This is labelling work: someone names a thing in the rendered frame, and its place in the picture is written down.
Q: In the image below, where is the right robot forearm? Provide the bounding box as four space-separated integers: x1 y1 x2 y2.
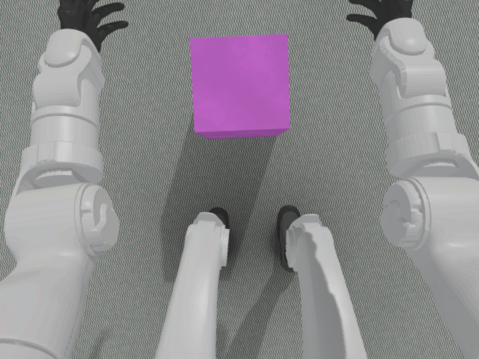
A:
369 18 479 181

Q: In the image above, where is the left robot upper arm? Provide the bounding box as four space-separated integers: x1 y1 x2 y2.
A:
0 182 119 359

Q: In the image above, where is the robot left hand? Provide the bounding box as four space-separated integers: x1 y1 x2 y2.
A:
57 0 129 53

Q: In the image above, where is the carton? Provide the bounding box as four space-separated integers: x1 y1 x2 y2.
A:
190 34 290 139

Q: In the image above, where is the left robot thigh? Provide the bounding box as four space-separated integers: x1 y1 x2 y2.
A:
154 221 230 359

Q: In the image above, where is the right robot foot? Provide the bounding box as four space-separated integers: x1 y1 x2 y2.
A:
277 205 301 272

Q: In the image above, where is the right robot upper arm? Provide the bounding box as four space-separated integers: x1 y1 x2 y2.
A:
379 177 479 359

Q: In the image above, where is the left robot forearm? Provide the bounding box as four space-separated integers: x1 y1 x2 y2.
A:
4 28 106 258

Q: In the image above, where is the robot right hand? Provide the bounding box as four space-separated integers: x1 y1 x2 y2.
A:
347 0 413 41

